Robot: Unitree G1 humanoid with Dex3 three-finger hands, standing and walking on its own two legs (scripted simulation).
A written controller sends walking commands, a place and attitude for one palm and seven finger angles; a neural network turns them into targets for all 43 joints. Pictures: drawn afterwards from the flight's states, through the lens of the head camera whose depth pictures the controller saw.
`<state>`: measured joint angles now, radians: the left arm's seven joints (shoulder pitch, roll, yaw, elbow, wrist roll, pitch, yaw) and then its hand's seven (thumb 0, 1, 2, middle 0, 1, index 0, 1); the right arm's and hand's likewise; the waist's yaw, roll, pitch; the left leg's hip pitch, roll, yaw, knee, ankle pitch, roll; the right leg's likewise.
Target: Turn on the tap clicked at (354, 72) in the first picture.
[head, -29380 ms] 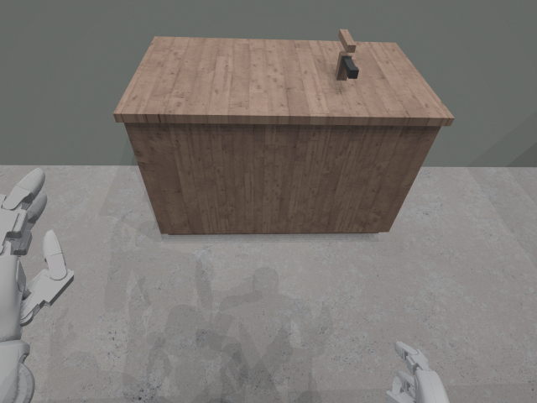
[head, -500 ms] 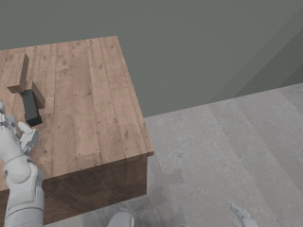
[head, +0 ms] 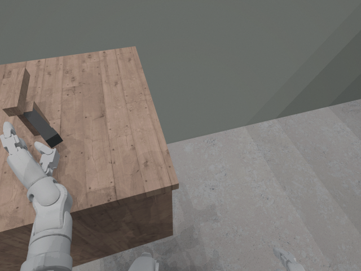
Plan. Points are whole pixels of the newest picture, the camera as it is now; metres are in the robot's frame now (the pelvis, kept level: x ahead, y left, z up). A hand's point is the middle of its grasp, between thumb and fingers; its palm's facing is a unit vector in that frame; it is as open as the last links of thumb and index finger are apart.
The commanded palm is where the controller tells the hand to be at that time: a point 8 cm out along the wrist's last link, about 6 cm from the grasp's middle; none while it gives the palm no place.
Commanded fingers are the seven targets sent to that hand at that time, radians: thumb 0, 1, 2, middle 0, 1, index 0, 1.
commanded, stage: push the lever round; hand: left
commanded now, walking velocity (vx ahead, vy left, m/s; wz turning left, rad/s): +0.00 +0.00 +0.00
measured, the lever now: (51, 137) +0.38 +0.31 +0.08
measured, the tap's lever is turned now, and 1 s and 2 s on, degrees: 30 55 73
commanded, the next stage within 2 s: lift the hand up off the lever in 1.50 s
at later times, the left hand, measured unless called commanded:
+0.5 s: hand (66, 145) +0.36 +0.28 +0.06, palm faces +0.80 -0.59 -0.08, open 7.8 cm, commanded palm +0.32 +0.29 +0.06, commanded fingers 0.00 0.90 0.90 -0.15 -0.15 -0.15 -0.15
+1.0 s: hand (78, 134) +0.40 +0.26 +0.06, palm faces +0.86 -0.51 -0.08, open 7.7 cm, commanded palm +0.35 +0.27 +0.06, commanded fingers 0.00 0.90 0.90 -0.15 -0.15 -0.15 -0.15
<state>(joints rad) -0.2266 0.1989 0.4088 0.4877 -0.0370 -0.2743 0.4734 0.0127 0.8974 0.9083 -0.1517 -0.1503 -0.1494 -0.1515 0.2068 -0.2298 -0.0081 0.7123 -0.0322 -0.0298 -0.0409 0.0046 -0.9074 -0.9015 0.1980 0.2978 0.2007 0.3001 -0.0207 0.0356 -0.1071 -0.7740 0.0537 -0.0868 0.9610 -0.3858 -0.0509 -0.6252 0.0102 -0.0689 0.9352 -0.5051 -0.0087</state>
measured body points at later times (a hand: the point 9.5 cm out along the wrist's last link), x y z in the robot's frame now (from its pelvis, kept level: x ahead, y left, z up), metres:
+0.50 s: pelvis +0.00 +0.00 +0.00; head +0.05 +0.01 +0.45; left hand +0.32 +0.30 +0.07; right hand +0.13 -0.25 -0.11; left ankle +0.05 +0.15 -0.68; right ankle -0.02 -0.12 -0.68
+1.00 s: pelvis +0.00 +0.00 +0.00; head +0.05 +0.01 +0.45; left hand +0.35 +0.28 +0.07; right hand +0.11 -0.24 -0.12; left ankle +0.05 +0.15 -0.68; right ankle -0.02 -0.12 -0.68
